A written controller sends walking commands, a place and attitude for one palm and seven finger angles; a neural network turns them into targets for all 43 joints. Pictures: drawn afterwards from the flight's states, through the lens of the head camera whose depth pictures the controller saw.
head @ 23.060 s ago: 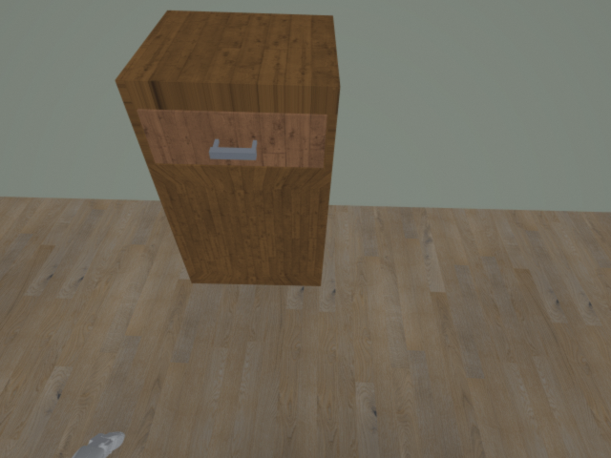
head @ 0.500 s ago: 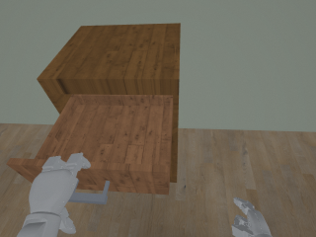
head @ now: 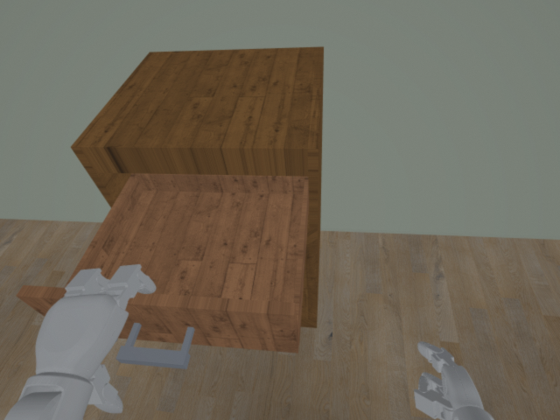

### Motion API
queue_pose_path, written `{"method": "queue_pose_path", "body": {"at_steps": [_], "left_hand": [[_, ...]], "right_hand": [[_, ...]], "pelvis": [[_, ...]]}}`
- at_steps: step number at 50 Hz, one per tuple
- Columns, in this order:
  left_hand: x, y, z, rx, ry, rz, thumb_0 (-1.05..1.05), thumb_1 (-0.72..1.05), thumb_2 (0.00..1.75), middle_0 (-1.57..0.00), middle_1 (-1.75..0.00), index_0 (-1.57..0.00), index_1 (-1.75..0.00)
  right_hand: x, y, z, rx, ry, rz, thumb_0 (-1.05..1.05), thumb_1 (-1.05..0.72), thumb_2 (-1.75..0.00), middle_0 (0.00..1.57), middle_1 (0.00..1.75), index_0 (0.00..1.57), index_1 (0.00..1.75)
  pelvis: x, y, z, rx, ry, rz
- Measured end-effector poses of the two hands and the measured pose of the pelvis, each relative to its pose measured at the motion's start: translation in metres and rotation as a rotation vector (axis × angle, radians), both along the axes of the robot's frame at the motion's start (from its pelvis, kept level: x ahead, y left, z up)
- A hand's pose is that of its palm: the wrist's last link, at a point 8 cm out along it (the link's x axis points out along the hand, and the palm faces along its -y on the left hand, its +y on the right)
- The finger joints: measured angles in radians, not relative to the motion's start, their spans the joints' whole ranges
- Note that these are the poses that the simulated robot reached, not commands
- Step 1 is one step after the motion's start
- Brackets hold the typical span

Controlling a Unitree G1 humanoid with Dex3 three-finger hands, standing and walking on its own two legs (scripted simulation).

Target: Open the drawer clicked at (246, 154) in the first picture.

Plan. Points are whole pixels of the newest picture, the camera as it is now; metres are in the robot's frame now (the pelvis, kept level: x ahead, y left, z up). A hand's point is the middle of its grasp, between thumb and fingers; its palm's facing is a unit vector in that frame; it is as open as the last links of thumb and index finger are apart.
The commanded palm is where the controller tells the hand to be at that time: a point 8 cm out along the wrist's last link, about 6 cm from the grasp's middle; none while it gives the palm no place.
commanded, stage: lift the hand off the handle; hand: left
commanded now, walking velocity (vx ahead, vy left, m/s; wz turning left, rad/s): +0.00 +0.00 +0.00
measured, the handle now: (158, 344) +0.24 +0.25 -0.08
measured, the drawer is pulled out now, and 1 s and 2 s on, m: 0.30 0.30 0.30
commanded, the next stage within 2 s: draw the hand back to the body in 0.02 s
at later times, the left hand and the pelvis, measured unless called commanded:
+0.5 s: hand (83, 341) +0.18 +0.27 +0.08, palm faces +0.04 -0.12 -0.99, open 13.9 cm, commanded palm +0.15 +0.27 +0.14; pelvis +0.00 +0.02 +0.00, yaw +0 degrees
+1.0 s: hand (80, 310) +0.19 +0.24 +0.15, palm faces +0.35 -0.87 -0.35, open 13.0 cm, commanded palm +0.14 +0.29 +0.17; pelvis +0.01 +0.02 +0.02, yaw +2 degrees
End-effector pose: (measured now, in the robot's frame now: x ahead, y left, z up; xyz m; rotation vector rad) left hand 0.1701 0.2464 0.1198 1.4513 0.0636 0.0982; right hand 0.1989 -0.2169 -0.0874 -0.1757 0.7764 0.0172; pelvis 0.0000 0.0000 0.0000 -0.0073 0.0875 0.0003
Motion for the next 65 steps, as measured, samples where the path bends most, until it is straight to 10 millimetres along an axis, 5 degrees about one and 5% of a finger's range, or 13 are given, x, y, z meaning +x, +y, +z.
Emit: {"method": "queue_pose_path", "body": {"at_steps": [10,37,41,45,53,65], "left_hand": [[-0.009,0.012,-0.002,0.000,0.027,0.032,0.00,-0.49,0.30,-0.32,-1.20,-0.32,-1.20],[-0.024,0.041,0.030,0.008,-0.016,0.030,0.00,-0.49,0.30,-0.32,-1.20,-0.32,-1.20],[-0.024,0.044,0.024,-0.672,-0.145,0.141,0.00,-0.48,0.31,-0.32,-1.19,-0.32,-1.18],[-0.022,0.038,0.025,-0.975,-0.251,0.159,0.00,-0.41,0.33,-0.31,-1.14,-0.31,-1.14],[-0.012,0.040,0.052,-1.021,-0.363,0.102,-0.01,-0.19,0.43,-0.29,-1.00,-0.29,-1.00],[-0.019,0.031,0.063,-0.961,-0.328,0.142,0.00,0.21,0.60,-0.26,-0.74,-0.26,-0.74]], "right_hand": [[0.001,0.008,0.002,0.005,0.008,0.010,0.01,-0.90,-0.90,0.20,0.30,0.20,0.30],[-0.003,0.049,0.010,0.021,-0.002,0.041,0.01,-0.90,-0.90,0.20,0.30,0.20,0.30],[-0.007,0.054,0.018,0.029,-0.082,0.005,0.01,-0.90,-0.90,0.20,0.30,0.20,0.30],[-0.014,0.055,0.027,0.003,-0.121,-0.007,0.01,-0.90,-0.90,0.20,0.30,0.20,0.30],[-0.016,0.036,0.031,-0.035,-0.122,-0.007,0.01,-0.90,-0.90,0.20,0.30,0.21,0.30],[-0.003,0.006,0.025,-0.038,-0.099,-0.040,0.01,-0.90,-0.90,0.20,0.30,0.20,0.30]], "pelvis": [[0.001,0.005,0.001,-0.002,0.003,-0.007],[-0.008,0.034,0.006,-0.021,-0.032,0.004],[-0.008,0.036,0.009,-0.016,-0.091,0.015],[0.000,0.031,0.013,-0.005,-0.113,0.020],[0.008,0.021,0.018,-0.006,-0.128,0.027],[0.015,0.007,0.021,0.001,-0.110,0.026]]}}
